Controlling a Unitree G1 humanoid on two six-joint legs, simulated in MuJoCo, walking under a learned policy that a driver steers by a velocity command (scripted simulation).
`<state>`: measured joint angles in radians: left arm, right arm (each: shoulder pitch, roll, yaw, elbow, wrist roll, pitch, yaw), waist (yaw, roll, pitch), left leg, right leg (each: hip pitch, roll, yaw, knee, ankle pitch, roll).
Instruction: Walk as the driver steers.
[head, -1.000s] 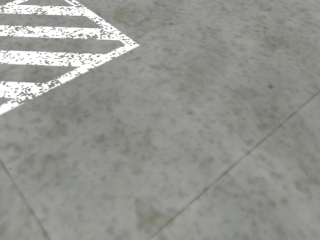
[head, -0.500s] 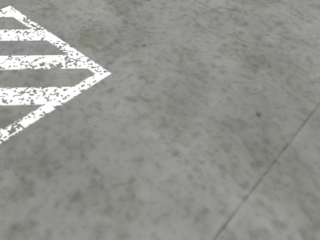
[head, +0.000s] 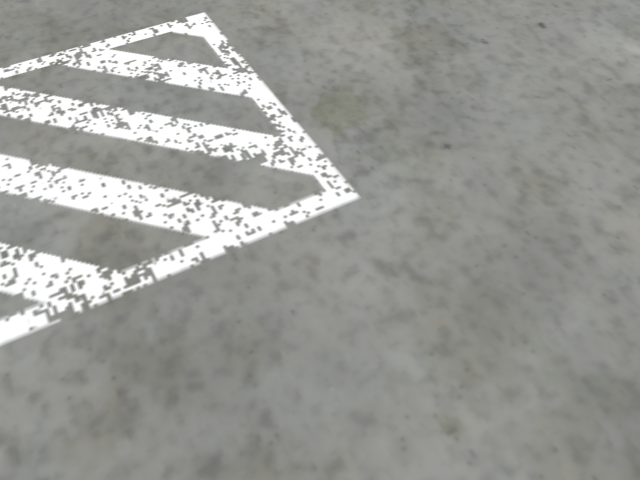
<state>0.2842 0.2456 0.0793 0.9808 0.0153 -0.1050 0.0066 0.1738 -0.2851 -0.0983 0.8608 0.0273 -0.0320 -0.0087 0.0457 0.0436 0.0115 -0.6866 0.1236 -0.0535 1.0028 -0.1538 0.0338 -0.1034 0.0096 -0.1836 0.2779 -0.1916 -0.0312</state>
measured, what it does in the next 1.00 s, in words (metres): walks ahead, turning left: left foot, then right foot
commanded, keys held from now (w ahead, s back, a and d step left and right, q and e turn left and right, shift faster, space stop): w+q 1.00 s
